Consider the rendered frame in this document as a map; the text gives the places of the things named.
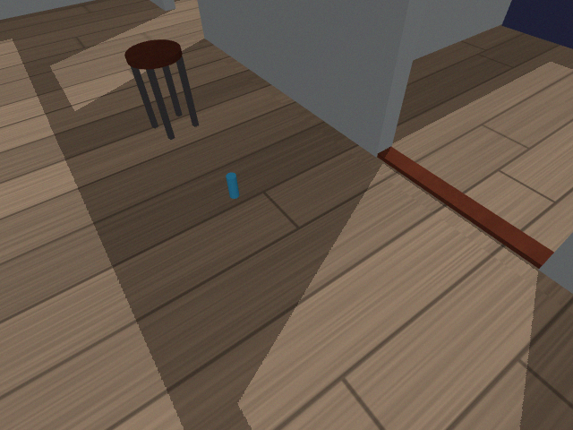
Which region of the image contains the can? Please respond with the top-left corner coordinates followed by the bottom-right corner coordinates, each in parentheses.
top-left (226, 173), bottom-right (239, 199)

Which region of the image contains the stool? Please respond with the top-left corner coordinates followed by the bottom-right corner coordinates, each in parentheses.
top-left (124, 39), bottom-right (199, 140)

